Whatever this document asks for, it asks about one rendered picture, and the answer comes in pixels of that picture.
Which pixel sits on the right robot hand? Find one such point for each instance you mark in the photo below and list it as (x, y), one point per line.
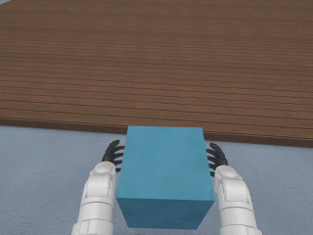
(219, 157)

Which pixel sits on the robot right forearm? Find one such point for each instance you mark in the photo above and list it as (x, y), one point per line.
(234, 203)

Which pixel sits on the left robot hand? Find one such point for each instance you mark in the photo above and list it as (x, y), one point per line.
(110, 155)

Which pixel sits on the carton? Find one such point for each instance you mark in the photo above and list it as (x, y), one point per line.
(164, 180)

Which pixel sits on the robot left forearm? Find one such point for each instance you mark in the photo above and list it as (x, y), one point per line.
(95, 214)

